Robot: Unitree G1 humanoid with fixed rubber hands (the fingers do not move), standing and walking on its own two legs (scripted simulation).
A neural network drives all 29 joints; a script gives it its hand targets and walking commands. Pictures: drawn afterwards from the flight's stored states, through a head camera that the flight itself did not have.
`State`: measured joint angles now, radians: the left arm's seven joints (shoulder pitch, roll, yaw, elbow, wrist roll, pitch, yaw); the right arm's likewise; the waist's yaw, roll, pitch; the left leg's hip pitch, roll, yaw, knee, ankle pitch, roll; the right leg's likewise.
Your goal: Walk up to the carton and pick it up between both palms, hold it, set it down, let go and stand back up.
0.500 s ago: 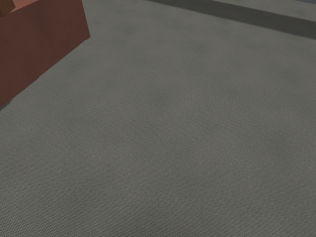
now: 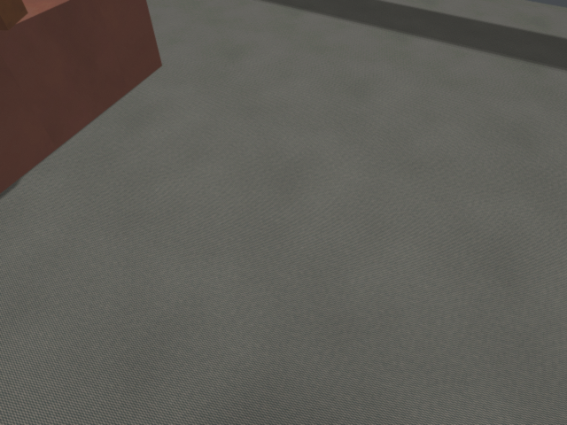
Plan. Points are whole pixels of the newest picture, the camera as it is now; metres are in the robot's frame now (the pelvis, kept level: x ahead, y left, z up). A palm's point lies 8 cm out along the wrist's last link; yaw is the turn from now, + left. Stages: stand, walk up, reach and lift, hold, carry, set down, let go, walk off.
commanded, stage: stand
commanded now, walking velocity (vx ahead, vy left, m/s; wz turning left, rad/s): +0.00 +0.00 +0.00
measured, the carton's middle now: out of the picture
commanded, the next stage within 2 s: walk up in 1.04 s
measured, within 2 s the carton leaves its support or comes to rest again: neither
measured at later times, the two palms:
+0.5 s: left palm out of the picture +0.05 +0.25 -0.14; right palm out of the picture +0.06 -0.27 -0.13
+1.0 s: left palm out of the picture +0.05 +0.25 -0.13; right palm out of the picture +0.06 -0.27 -0.13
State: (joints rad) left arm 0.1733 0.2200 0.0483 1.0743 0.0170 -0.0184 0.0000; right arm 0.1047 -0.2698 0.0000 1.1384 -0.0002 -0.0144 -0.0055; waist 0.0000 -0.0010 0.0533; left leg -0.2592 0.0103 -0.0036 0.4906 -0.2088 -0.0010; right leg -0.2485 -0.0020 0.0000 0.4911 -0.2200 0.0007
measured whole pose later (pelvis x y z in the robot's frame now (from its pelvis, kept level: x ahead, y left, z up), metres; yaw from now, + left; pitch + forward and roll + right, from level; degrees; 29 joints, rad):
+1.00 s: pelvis +0.00 +0.00 +0.00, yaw +0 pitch -2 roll +0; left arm 0.17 0.22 0.05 1.08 0.01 -0.02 0.00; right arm 0.12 -0.27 0.00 1.14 0.00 -0.01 -0.01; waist 0.00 0.00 0.05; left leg -0.25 0.01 0.00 0.48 -0.21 0.00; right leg -0.24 0.00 0.00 0.48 -0.22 0.00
